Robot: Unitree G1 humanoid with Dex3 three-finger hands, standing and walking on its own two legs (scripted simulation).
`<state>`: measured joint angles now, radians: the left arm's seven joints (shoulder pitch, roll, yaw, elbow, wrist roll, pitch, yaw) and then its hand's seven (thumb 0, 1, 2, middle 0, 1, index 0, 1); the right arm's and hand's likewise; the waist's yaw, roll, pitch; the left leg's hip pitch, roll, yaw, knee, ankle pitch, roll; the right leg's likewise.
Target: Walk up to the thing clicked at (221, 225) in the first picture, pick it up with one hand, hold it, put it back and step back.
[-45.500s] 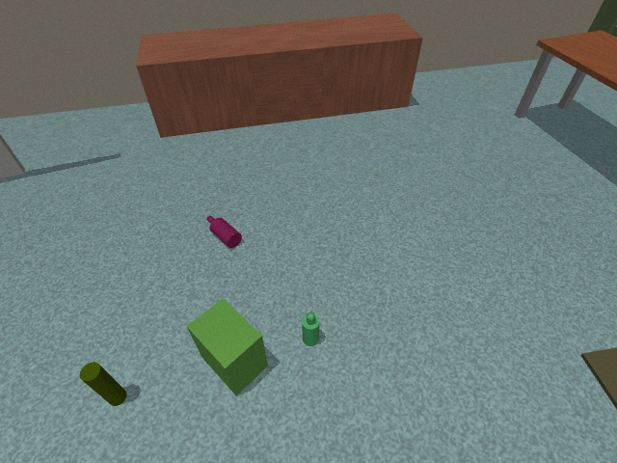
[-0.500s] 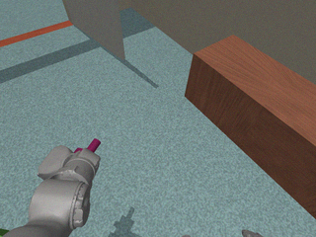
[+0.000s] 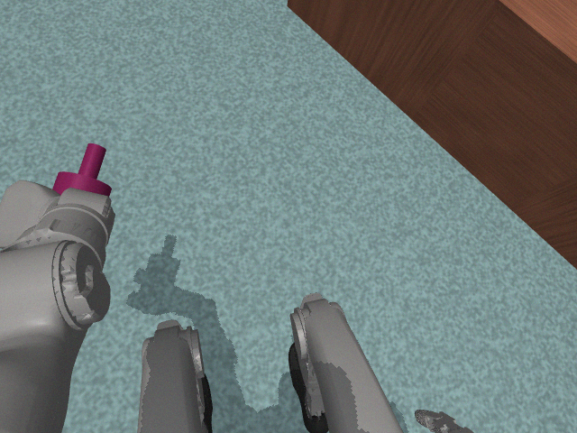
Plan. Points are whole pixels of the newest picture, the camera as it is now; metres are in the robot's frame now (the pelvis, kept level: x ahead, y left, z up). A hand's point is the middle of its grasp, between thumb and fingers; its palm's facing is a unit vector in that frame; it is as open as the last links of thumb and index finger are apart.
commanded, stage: crouch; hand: left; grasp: from above
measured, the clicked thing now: (78, 202) +0.49 +0.25 -0.15
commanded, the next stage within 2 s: lower in 1.36 s
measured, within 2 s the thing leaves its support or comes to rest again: neither
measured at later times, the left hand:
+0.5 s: hand (108, 230) +0.48 +0.24 -0.26, palm faces -0.08 -0.46 -0.88, open 10.0 cm
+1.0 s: hand (111, 234) +0.49 +0.25 -0.32, palm faces -0.08 -0.46 -0.88, open 10.0 cm
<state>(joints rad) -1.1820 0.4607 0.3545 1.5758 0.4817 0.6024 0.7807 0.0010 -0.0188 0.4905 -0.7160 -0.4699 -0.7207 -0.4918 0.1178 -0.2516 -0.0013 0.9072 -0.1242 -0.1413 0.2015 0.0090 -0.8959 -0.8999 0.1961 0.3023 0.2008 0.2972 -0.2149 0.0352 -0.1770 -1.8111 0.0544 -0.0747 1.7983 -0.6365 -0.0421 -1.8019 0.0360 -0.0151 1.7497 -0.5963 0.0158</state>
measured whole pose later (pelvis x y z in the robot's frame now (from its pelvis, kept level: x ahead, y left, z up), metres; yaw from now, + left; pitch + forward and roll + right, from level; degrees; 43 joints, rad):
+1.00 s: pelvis -0.02 +0.00 -0.18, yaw -4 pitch +36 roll -7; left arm -1.39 0.75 0.42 1.73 0.61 0.60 0.73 0.00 0.03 0.37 -0.75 -0.41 -0.76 -0.43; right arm 0.15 -0.35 0.05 0.86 -0.15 -0.17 0.33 0.00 -0.92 -0.90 0.20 0.30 0.20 0.30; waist -0.34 0.03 0.01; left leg -2.31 0.02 -0.17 2.39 -0.71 -0.06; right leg -2.28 0.04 -0.07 2.29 -0.64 0.04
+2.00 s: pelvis -0.02 +0.01 -0.18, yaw -7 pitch +32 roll -11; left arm -1.40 0.87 0.38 1.78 0.61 0.53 0.78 0.00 0.04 0.39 -0.72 -0.43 -0.72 -0.45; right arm 0.14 -0.38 0.18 0.81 -0.18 -0.22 0.39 0.00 -0.92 -0.90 0.19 0.30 0.20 0.30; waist -0.41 -0.04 0.15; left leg -2.30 0.01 -0.24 2.42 -0.71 -0.05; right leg -2.23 0.05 -0.12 2.28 -0.63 0.05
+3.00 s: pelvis -0.02 +0.01 -0.18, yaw -10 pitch +31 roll -14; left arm -1.40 0.98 0.35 1.78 0.52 0.48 0.84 0.00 0.09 0.35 -0.73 -0.36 -0.74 -0.38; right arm 0.12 -0.41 0.30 0.70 -0.18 -0.23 0.46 0.00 -0.92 -0.91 0.19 0.30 0.20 0.30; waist -0.46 -0.11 0.25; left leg -2.30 0.01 -0.29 2.47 -0.74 -0.06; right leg -2.21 0.06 -0.17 2.28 -0.65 0.05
